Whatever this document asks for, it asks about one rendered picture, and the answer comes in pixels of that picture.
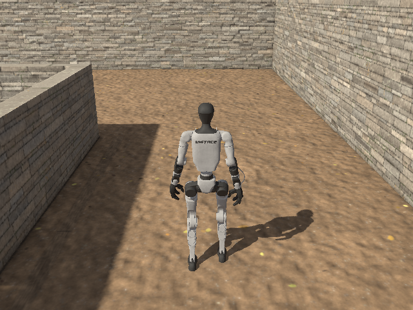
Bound right robot hand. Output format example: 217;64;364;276
228;188;243;206

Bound left robot hand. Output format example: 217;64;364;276
170;184;184;200

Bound right robot forearm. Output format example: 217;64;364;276
229;157;241;189

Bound left robot upper arm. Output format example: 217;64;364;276
177;130;193;165

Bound right robot upper arm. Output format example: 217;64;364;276
220;130;236;167

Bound robot right thigh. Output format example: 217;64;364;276
216;180;228;223

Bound left robot forearm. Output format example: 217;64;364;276
171;156;183;185

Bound robot torso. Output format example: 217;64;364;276
191;128;221;194

